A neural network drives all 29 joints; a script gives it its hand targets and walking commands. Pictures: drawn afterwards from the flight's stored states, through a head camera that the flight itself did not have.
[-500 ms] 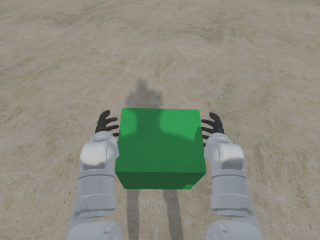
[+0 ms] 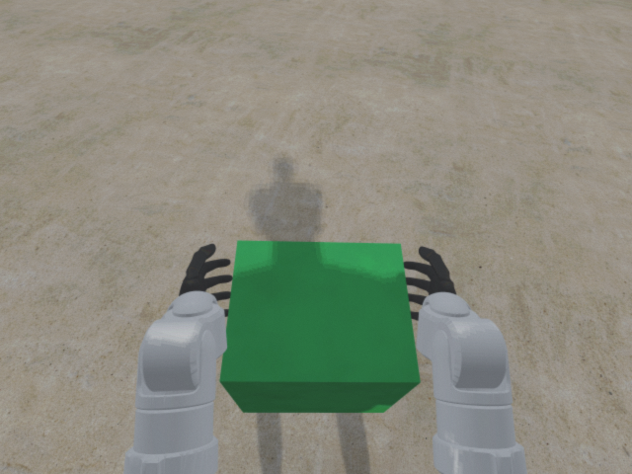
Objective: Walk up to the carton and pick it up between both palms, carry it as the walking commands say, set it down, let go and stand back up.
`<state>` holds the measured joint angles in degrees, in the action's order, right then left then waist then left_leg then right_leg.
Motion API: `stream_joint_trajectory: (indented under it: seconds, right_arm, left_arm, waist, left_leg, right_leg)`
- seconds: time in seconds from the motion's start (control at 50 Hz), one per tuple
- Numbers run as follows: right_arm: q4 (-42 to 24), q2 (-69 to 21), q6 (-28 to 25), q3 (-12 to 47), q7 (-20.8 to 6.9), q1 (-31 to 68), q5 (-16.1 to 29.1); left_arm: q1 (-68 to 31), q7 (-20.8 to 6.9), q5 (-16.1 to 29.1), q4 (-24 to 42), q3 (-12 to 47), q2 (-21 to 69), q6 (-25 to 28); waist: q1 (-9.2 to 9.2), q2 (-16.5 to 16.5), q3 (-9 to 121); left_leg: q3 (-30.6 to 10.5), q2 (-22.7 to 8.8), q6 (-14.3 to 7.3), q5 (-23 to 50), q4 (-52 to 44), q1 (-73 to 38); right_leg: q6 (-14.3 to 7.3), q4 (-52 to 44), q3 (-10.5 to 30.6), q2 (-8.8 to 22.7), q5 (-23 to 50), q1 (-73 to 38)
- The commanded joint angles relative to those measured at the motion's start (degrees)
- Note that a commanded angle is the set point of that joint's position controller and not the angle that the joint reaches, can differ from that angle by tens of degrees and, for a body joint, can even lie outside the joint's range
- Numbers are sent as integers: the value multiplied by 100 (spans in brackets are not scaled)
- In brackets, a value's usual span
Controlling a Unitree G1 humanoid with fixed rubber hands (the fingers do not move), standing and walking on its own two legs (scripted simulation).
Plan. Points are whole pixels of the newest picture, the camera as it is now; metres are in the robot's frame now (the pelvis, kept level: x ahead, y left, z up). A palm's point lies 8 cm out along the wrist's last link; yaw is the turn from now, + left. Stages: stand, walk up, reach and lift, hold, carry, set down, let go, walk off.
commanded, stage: carry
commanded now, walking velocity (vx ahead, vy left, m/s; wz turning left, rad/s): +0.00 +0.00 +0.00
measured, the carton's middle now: (316, 333) +0.30 +0.00 +0.01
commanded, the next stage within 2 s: hold in 1.78 s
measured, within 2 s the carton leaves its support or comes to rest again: neither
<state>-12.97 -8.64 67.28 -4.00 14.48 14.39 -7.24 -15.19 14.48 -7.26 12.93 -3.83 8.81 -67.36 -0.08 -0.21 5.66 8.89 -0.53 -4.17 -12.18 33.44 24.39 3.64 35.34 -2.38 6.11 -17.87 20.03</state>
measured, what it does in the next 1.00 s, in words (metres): stands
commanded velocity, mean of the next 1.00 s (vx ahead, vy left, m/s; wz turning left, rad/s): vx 0.00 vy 0.00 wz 0.00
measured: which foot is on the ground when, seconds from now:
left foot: down 0.00-1.00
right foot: down 0.00-1.00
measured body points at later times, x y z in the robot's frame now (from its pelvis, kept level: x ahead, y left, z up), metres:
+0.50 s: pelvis -0.02 -0.02 +0.01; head -0.05 -0.02 +0.46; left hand +0.30 +0.12 +0.12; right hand +0.29 -0.17 +0.11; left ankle +0.06 +0.08 -0.73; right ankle +0.00 -0.16 -0.73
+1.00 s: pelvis +0.00 -0.04 +0.01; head -0.01 -0.04 +0.46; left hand +0.33 +0.10 +0.10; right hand +0.33 -0.19 +0.10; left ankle +0.06 +0.08 -0.73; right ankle +0.00 -0.16 -0.73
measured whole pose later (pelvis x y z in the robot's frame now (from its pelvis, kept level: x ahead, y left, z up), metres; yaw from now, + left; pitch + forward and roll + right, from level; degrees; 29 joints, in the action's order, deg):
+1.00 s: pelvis +0.00 -0.04 +0.01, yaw -1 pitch +2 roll +0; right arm -0.1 -11.7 59.5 -13.6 14.5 24.2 -8.3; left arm -25.0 14.3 -8.7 -0.3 -13.3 12.0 -59.0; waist 0.0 1.0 4.0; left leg 7.4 -4.6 -0.3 -10.5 30.6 21.6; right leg 0.7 31.3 -5.0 2.6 -16.2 16.7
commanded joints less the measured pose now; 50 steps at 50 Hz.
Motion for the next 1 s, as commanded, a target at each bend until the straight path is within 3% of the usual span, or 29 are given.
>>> stream_joint_trajectory:
  seconds: [0.0, 0.14, 0.3, 0.58, 0.68, 0.82, 0.98]
  right_arm:
    - [-700, -5720, -54, 3119, -1472, 2332, 1996]
    - [-495, -5710, 10, 2965, -1562, 2206, 1901]
    - [62, -5634, -16, 2806, -1596, 2871, 1846]
    - [1104, -5422, -349, 2451, -1404, 4332, 1775]
    - [1823, -5059, -624, 2056, -1311, 4487, 1557]
    - [1005, -5215, -720, 2419, -1169, 4252, 1782]
    - [1381, -5048, -828, 2257, -1205, 3969, 1607]
  left_arm:
    - [-2331, -1515, 2109, 712, 3292, 5848, 44]
    - [-2291, -1643, 2121, 532, 3243, 5866, -19]
    - [-2795, -1654, 1921, -109, 2896, 5714, 20]
    - [-4174, -1465, 1721, -1238, 2370, 5453, 385]
    - [-4361, -1382, 1516, -1879, 1978, 5067, 655]
    - [-4130, -1264, 1804, -1107, 2387, 5296, 731]
    - [-3862, -1291, 1638, -1391, 2242, 5099, 835]
  waist:
    - [-1, 451, 1731]
    - [4, 334, 1606]
    - [1, 174, 1361]
    - [-3, -22, 1496]
    - [-4, -51, 1525]
    - [3, -34, 1677]
    - [4, -16, 1717]
  left_leg:
    - [-1434, -1351, -198, 685, -1205, -1435]
    - [-1117, -1126, 96, -541, -1472, -1043]
    - [-1013, -1031, 305, -757, -1317, -907]
    - [-870, -868, 325, -113, -872, -1277]
    - [-827, -804, 298, 207, -750, -1384]
    - [-769, -815, 235, 814, -547, -1500]
    - [-786, -851, 212, 1219, -453, -1585]
  right_leg:
    - [-218, -91, -233, 31, 33, 154]
    - [-229, -579, -174, 153, 302, -146]
    - [-235, -983, 7, 250, -61, 82]
    - [-356, -1263, 256, 245, -67, 162]
    - [-422, -1227, 278, 205, 228, 29]
    - [-426, -1002, 252, 194, 1146, -316]
    - [-438, -885, 197, 167, 1436, -515]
